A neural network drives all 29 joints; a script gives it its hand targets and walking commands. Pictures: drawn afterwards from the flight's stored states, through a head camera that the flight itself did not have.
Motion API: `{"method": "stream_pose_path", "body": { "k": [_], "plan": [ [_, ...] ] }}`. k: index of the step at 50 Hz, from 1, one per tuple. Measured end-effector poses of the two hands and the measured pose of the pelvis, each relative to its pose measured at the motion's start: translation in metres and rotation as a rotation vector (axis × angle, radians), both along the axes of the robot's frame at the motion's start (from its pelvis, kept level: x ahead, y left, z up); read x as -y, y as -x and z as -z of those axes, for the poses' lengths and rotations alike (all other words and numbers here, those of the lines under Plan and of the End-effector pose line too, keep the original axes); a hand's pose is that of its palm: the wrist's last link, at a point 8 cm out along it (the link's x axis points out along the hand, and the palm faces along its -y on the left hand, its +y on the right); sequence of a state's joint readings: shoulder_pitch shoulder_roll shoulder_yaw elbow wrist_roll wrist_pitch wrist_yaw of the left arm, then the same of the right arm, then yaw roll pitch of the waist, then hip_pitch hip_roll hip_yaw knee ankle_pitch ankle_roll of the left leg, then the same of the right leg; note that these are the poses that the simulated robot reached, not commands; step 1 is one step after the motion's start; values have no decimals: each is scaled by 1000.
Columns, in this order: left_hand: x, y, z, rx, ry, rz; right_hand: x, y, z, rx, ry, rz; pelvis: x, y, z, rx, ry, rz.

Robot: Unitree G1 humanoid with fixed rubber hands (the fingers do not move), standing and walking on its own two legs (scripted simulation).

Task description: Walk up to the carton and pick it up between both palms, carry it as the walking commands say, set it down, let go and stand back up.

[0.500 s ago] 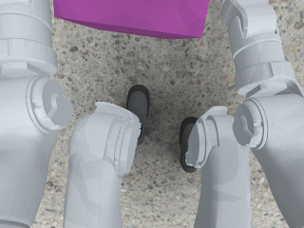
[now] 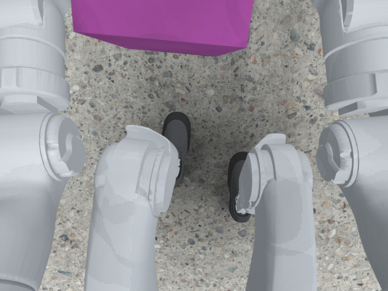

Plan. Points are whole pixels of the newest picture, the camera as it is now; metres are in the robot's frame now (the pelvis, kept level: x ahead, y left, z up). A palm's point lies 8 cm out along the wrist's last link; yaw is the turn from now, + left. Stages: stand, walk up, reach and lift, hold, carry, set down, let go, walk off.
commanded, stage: set down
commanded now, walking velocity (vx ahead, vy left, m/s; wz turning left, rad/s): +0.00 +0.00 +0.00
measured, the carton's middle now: out of the picture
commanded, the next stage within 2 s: let go in 1.04 s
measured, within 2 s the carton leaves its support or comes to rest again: rests again in 0.02 s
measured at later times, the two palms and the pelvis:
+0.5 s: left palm out of the picture +0.55 +0.27 +0.01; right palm out of the picture +0.60 -0.10 +0.02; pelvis +0.00 +0.00 +0.11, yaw +0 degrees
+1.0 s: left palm out of the picture +0.56 +0.26 +0.16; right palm out of the picture +0.60 -0.10 +0.15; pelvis +0.01 +0.00 +0.24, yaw -1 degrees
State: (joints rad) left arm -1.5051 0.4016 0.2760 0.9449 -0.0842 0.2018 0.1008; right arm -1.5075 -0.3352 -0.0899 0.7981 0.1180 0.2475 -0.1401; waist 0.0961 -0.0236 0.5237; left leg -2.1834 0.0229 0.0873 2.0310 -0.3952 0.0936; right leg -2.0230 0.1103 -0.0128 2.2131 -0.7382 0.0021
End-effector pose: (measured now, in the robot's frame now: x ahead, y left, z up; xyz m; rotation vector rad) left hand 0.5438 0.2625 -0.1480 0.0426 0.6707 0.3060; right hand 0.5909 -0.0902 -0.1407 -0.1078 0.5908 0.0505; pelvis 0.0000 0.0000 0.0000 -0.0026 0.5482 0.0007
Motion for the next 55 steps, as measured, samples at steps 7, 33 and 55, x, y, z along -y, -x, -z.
{"method": "stream_pose_path", "body": {
  "k": [7,33,55],
  "plan": [
    [1,-1,-46,7,-11,3,5,-1,-43,-16,-3,23,2,2,-19,46,-8,2],
    [-2,-3,-206,23,18,-6,7,-8,-209,-2,-12,23,1,0,-154,77,-17,15],
    [-1,-7,-299,36,52,53,21,-7,-295,-55,35,32,-6,-12,-248,117,3,26]
  ]
}}
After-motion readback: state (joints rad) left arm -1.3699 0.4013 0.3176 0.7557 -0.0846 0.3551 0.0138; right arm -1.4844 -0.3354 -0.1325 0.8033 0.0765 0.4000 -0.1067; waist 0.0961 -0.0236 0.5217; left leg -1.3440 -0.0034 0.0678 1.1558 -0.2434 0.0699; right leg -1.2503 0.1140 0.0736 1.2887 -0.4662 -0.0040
